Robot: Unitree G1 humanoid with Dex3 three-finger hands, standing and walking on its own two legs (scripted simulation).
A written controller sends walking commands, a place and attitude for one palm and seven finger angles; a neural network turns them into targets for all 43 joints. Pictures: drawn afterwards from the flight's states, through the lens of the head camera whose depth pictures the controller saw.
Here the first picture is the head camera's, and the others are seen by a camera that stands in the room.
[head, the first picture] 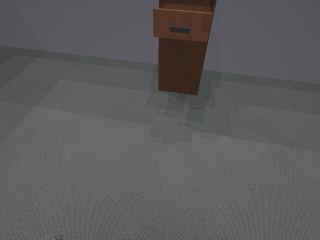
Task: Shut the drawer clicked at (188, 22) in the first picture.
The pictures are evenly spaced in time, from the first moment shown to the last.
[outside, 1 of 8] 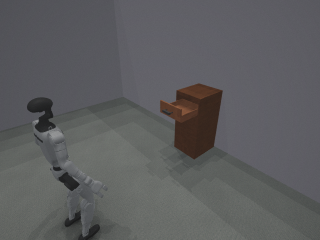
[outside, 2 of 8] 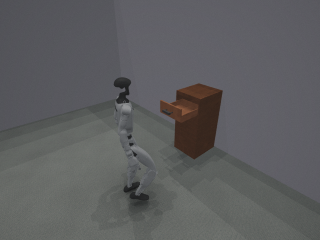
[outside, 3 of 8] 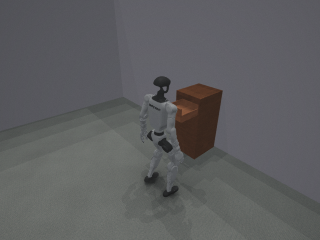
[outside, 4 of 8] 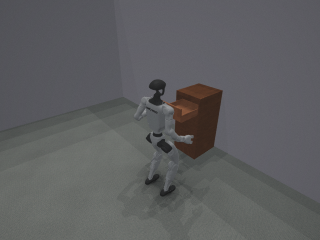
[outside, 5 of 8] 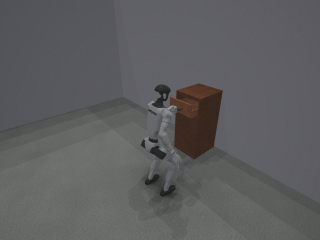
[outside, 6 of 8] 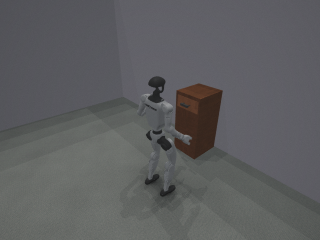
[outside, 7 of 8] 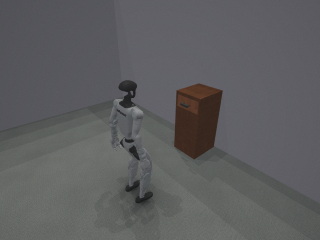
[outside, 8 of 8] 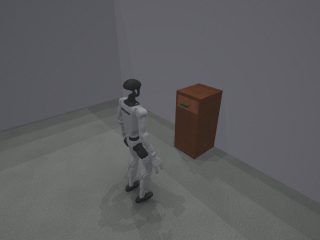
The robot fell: no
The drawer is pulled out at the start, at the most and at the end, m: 0.30 0.30 0.00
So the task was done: yes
